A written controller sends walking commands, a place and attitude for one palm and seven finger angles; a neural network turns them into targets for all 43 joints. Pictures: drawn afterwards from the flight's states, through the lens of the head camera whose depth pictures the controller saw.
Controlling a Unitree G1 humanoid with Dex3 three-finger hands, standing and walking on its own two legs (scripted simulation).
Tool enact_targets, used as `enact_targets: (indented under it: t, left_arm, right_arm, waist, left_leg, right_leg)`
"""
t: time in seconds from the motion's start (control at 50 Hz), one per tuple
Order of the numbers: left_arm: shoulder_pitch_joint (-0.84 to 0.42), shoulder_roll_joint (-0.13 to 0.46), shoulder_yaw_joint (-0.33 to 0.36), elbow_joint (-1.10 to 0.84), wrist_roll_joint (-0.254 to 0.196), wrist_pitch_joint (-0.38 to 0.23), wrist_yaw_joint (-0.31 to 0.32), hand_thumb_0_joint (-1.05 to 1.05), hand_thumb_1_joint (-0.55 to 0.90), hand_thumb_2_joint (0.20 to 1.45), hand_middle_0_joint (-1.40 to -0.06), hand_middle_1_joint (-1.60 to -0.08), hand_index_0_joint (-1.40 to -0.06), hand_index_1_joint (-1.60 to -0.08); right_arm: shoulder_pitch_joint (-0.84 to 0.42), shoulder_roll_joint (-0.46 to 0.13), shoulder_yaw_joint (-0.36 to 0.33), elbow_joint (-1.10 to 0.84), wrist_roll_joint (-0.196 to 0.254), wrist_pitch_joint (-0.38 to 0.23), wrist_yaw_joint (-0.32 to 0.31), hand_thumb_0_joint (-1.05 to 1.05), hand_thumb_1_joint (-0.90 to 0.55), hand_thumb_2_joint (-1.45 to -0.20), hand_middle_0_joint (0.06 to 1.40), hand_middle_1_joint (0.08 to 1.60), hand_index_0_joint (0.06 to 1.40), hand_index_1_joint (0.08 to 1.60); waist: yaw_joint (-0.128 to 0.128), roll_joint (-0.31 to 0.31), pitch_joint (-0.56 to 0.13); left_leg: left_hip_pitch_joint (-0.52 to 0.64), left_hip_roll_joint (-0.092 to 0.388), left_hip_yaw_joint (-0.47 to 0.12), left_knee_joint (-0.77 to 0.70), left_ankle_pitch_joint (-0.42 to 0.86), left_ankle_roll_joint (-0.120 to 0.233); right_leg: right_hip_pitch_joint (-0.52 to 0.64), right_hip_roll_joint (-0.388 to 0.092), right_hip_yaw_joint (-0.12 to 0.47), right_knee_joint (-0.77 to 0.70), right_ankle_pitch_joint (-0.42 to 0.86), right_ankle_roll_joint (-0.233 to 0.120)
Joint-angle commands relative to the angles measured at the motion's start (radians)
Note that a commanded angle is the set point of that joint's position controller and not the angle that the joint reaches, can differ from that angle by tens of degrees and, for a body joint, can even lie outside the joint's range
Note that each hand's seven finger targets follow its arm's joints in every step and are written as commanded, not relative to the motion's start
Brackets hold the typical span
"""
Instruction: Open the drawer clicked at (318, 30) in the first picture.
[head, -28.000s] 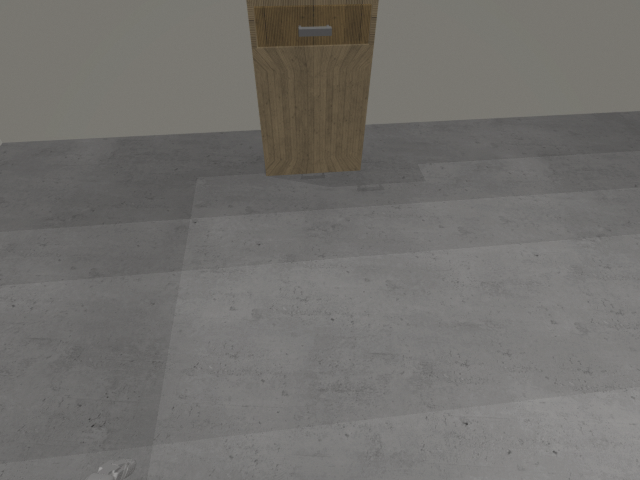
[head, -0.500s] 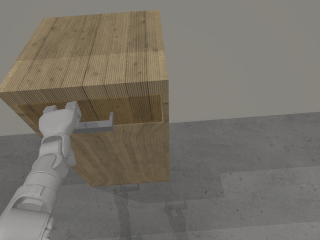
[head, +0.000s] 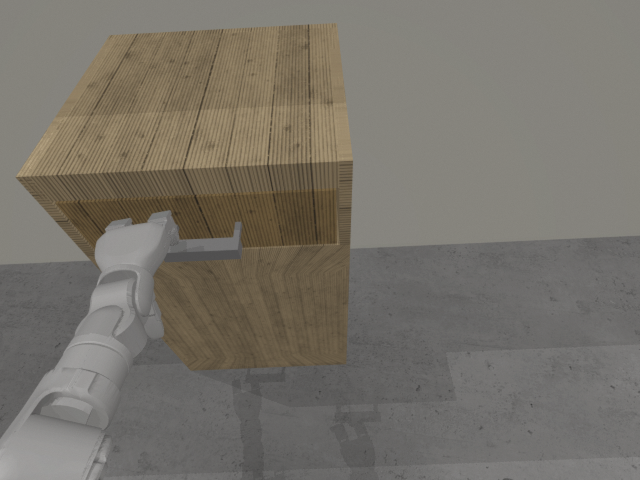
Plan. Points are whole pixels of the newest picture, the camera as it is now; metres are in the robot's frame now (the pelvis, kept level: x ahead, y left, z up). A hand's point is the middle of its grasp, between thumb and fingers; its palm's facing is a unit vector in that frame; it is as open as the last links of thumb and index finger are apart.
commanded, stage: lower the fingers behind the handle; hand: left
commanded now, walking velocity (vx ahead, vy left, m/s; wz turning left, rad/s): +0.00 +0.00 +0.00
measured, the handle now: (204, 239) +0.49 +0.21 -0.04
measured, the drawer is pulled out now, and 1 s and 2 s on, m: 0.00 0.00 0.01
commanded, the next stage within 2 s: close the thumb around the handle in 1.56 s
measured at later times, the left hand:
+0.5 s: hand (177, 272) +0.40 +0.23 -0.01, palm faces -0.13 -0.04 -0.99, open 14.0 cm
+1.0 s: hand (195, 267) +0.42 +0.21 -0.02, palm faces -0.04 +0.02 -1.00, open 13.8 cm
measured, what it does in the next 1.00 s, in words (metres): stands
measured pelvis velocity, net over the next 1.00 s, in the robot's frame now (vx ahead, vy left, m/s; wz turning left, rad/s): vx -0.02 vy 0.00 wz -0.04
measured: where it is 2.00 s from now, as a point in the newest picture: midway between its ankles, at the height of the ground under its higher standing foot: outside the picture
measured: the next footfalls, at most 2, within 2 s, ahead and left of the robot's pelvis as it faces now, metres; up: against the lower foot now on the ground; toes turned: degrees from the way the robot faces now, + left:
none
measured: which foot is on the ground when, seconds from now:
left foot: down 0.00-1.00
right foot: down 0.00-1.00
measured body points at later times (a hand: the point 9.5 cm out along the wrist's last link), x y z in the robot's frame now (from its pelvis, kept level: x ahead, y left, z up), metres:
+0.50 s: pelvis -0.01 +0.00 -0.01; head +0.05 -0.01 +0.43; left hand +0.41 +0.23 +0.05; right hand +0.04 -0.25 -0.15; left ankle +0.02 +0.13 -0.71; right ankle -0.04 -0.12 -0.71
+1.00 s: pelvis -0.02 +0.00 -0.02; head +0.05 -0.01 +0.42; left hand +0.42 +0.21 +0.03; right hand +0.04 -0.26 -0.16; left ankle +0.02 +0.13 -0.71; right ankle -0.04 -0.12 -0.71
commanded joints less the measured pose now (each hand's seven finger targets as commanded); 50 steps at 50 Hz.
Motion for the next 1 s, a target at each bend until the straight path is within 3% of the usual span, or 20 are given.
enact_targets:
  t: [0.0, 0.06, 0.08, 0.1, 0.14, 0.18, 0.22, 0.24, 0.3, 0.34, 0.38, 0.46, 0.52, 0.56, 0.58, 0.62, 0.74, 0.8, 0.86, 0.98]
  left_arm:
    - [-0.457, 0.079, 0.001, -0.364, 0.024, -0.242, -0.015, 0.0, -0.5, 0.3, -0.3, -1.2, -0.3, -1.2]
    - [-0.444, 0.149, 0.116, -0.377, 0.086, -0.357, 0.092, 0.0, -0.5, 0.3, -0.3, -1.2, -0.3, -1.2]
    - [-0.409, 0.23, 0.212, -0.371, 0.102, -0.371, 0.143, 0.0, -0.5, 0.3, -0.3, -1.2, -0.3, -1.2]
    - [-0.393, 0.21, 0.217, -0.359, 0.127, -0.369, 0.202, 0.0, -0.5, 0.3, -0.3, -1.2, -0.3, -1.2]
    - [-0.343, 0.235, 0.283, -0.254, 0.15, -0.315, 0.307, 0.0, -0.5, 0.3, -0.3, -1.2, -0.3, -1.2]
    - [-0.32, 0.235, 0.289, -0.171, 0.162, -0.213, 0.384, 0.0, -0.5, 0.3, -0.3, -1.2, -0.3, -1.2]
    - [-0.343, 0.218, 0.235, -0.108, 0.181, -0.098, 0.417, 0.0, -0.5, 0.3, -0.3, -1.2, -0.3, -1.2]
    - [-0.39, 0.21, 0.208, -0.091, 0.191, -0.044, 0.419, 0.0, -0.5, 0.3, -0.3, -1.2, -0.3, -1.2]
    - [-0.492, 0.168, 0.128, -0.062, 0.152, 0.055, 0.35, 0.0, -0.5, 0.3, -0.3, -1.2, -0.3, -1.2]
    - [-0.535, 0.123, 0.075, -0.1, 0.098, 0.044, 0.268, 0.0, -0.5, 0.3, -0.3, -1.2, -0.3, -1.2]
    - [-0.561, 0.032, -0.011, -0.167, 0.046, -0.021, 0.178, 0.0, -0.5, 0.3, -0.3, -1.2, -0.3, -1.2]
    - [-0.447, 0.054, -0.002, -0.087, 0.084, -0.174, 0.094, 0.0, -0.5, 0.3, -0.3, -1.2, -0.3, -1.2]
    - [-0.367, 0.119, 0.091, -0.058, 0.127, -0.25, 0.135, 0.0, -0.5, 0.3, -0.3, -1.2, -0.3, -1.2]
    - [-0.322, 0.156, 0.16, -0.052, 0.137, -0.272, 0.196, 0.0, -0.5, 0.3, -0.3, -1.2, -0.3, -1.2]
    - [-0.307, 0.202, 0.216, -0.039, 0.135, -0.266, 0.228, 0.0, -0.5, 0.3, -0.3, -1.2, -0.3, -1.2]
    - [-0.294, 0.185, 0.217, -0.039, 0.151, -0.247, 0.289, 0.0, -0.5, 0.3, -0.3, -1.2, -0.3, -1.2]
    - [-0.393, 0.199, 0.192, 0.014, 0.19, -0.095, 0.385, 0.0, -0.5, 0.3, -0.3, -1.2, -0.3, -1.2]
    - [-0.43, 0.192, 0.168, 0.053, 0.155, -0.031, 0.364, 0.0, -0.5, 0.3, -0.3, -1.2, -0.3, -1.2]
    - [-0.398, 0.186, 0.141, 0.121, 0.14, 0.002, 0.312, 0.0, -0.5, 0.3, -0.3, -1.2, -0.3, -1.2]
    - [-0.34, 0.214, 0.147, 0.172, 0.122, -0.075, 0.197, 0.0, -0.5, 0.3, -0.3, -1.2, -0.3, -1.2]
  right_arm:
    - [0.026, -0.139, -0.064, -0.099, -0.022, -0.065, -0.026, 0.0, -0.9, -0.9, 0.2, 0.3, 0.2, 0.3]
    - [0.052, -0.126, -0.081, -0.079, -0.037, -0.065, -0.013, 0.0, -0.9, -0.9, 0.2, 0.3, 0.2, 0.3]
    - [0.051, -0.129, -0.083, -0.076, -0.039, -0.062, -0.008, 0.0, -0.9, -0.9, 0.2, 0.3, 0.2, 0.3]
    - [0.041, -0.118, -0.079, -0.084, -0.04, -0.061, 0.002, 0.0, -0.9, -0.9, 0.2, 0.3, 0.2, 0.3]
    - [0.027, -0.115, -0.078, -0.071, -0.042, -0.057, 0.02, 0.0, -0.9, -0.9, 0.2, 0.3, 0.2, 0.3]
    - [0.016, -0.122, -0.076, -0.071, -0.049, -0.051, 0.041, 0.0, -0.9, -0.9, 0.2, 0.3, 0.2, 0.3]
    - [0.019, -0.129, -0.075, -0.077, -0.046, -0.039, 0.051, 0.0, -0.9, -0.9, 0.2, 0.3, 0.2, 0.3]
    - [0.02, -0.133, -0.073, -0.073, -0.043, -0.033, 0.054, 0.0, -0.9, -0.9, 0.2, 0.3, 0.2, 0.3]
    - [0.039, -0.147, -0.079, -0.071, -0.022, -0.027, 0.043, 0.0, -0.9, -0.9, 0.2, 0.3, 0.2, 0.3]
    - [0.044, -0.153, -0.084, -0.076, -0.016, -0.031, 0.021, 0.0, -0.9, -0.9, 0.2, 0.3, 0.2, 0.3]
    - [0.046, -0.152, -0.082, -0.082, -0.016, -0.047, -0.003, 0.0, -0.9, -0.9, 0.2, 0.3, 0.2, 0.3]
    - [0.076, -0.143, -0.067, -0.05, -0.031, -0.061, -0.028, 0.0, -0.9, -0.9, 0.2, 0.3, 0.2, 0.3]
    - [0.09, -0.136, -0.072, -0.053, -0.033, -0.051, -0.01, 0.0, -0.9, -0.9, 0.2, 0.3, 0.2, 0.3]
    - [0.091, -0.13, -0.074, -0.065, -0.034, -0.049, 0.003, 0.0, -0.9, -0.9, 0.2, 0.3, 0.2, 0.3]
    - [0.088, -0.135, -0.074, -0.062, -0.036, -0.047, 0.013, 0.0, -0.9, -0.9, 0.2, 0.3, 0.2, 0.3]
    - [0.086, -0.129, -0.078, -0.076, -0.035, -0.051, 0.026, 0.0, -0.9, -0.9, 0.2, 0.3, 0.2, 0.3]
    - [0.094, -0.146, -0.086, -0.061, -0.035, -0.044, 0.046, 0.0, -0.9, -0.9, 0.2, 0.3, 0.2, 0.3]
    - [0.094, -0.15, -0.079, -0.054, -0.03, -0.036, 0.041, 0.0, -0.9, -0.9, 0.2, 0.3, 0.2, 0.3]
    - [0.085, -0.152, -0.066, -0.056, -0.025, -0.025, 0.029, 0.0, -0.9, -0.9, 0.2, 0.3, 0.2, 0.3]
    - [0.092, -0.158, -0.049, -0.075, -0.025, -0.026, 0.007, 0.0, -0.9, -0.9, 0.2, 0.3, 0.2, 0.3]
  waist:
    - [-0.071, -0.027, -0.282]
    - [-0.037, 0.028, -0.281]
    - [0.0, 0.04, -0.32]
    - [0.008, 0.056, -0.349]
    - [0.03, 0.039, -0.326]
    - [0.048, 0.016, -0.347]
    - [0.042, 0.007, -0.393]
    - [0.029, 0.025, -0.43]
    - [-0.029, -0.047, -0.493]
    - [-0.066, -0.089, -0.51]
    - [-0.108, -0.116, -0.46]
    - [-0.09, -0.088, -0.27]
    - [-0.037, -0.03, -0.242]
    - [-0.008, -0.013, -0.273]
    - [0.012, -0.024, -0.291]
    - [0.012, -0.024, -0.309]
    - [-0.019, -0.045, -0.403]
    - [-0.035, -0.067, -0.422]
    - [-0.038, -0.108, -0.372]
    - [-0.037, -0.135, -0.277]
  left_leg:
    - [0.317, -0.056, 0.031, -0.002, 0.278, 0.065]
    - [0.286, -0.044, 0.02, 0.047, 0.292, 0.048]
    - [0.25, -0.043, 0.017, 0.056, 0.305, 0.04]
    - [0.223, -0.045, 0.017, 0.071, 0.301, 0.036]
    - [0.124, -0.047, 0.026, 0.09, 0.275, 0.028]
    - [0.088, -0.049, 0.044, 0.086, 0.266, 0.022]
    - [0.098, -0.046, 0.064, 0.076, 0.252, 0.021]
    - [0.111, -0.043, 0.069, 0.068, 0.255, 0.021]
    - [0.151, -0.035, 0.072, 0.061, 0.241, 0.039]
    - [0.195, -0.037, 0.066, 0.06, 0.243, 0.054]
    - [0.228, -0.037, 0.049, 0.054, 0.234, 0.065]
    - [0.169, -0.038, 0.031, 0.051, 0.165, 0.064]
    - [0.125, -0.033, 0.034, 0.067, 0.169, 0.051]
    - [0.087, -0.034, 0.038, 0.086, 0.192, 0.045]
    - [0.056, -0.035, 0.039, 0.095, 0.195, 0.044]
    - [0.031, -0.035, 0.048, 0.113, 0.207, 0.043]
    - [0.028, -0.036, 0.063, 0.125, 0.194, 0.043]
    - [0.039, -0.037, 0.068, 0.114, 0.182, 0.046]
    - [0.013, -0.043, 0.074, 0.097, 0.148, 0.051]
    - [-0.054, -0.046, 0.071, 0.102, 0.09, 0.058]
  right_leg:
    - [-0.046, 0.045, -0.031, -0.082, 0.356, -0.029]
    - [-0.138, 0.053, -0.039, -0.026, 0.317, -0.047]
    - [-0.117, 0.055, -0.043, 0.002, 0.31, -0.054]
    - [-0.136, 0.056, -0.046, 0.026, 0.303, -0.053]
    - [-0.165, 0.059, -0.054, 0.059, 0.28, -0.057]
    - [-0.138, 0.063, -0.056, 0.066, 0.277, -0.059]
    - [-0.114, 0.067, -0.05, 0.055, 0.283, -0.054]
    - [-0.101, 0.068, -0.047, 0.048, 0.294, -0.05]
    - [-0.039, 0.065, -0.035, 0.005, 0.331, -0.032]
    - [-0.003, 0.062, -0.025, -0.023, 0.371, -0.023]
    - [-0.018, 0.056, -0.027, -0.045, 0.373, -0.018]
    - [-0.146, 0.054, -0.035, -0.037, 0.259, -0.029]
    - [-0.194, 0.058, -0.037, -0.004, 0.221, -0.049]
    - [-0.195, 0.06, -0.04, 0.029, 0.237, -0.055]
    - [-0.177, 0.059, -0.038, 0.045, 0.241, -0.055]
    - [-0.185, 0.061, -0.036, 0.06, 0.265, -0.051]
    - [-0.173, 0.065, -0.029, 0.06, 0.265, -0.039]
    - [-0.133, 0.063, -0.024, 0.041, 0.28, -0.03]
    - [-0.108, 0.058, -0.018, 0.015, 0.274, -0.023]
    - [-0.124, 0.047, -0.009, 0.007, 0.24, -0.023]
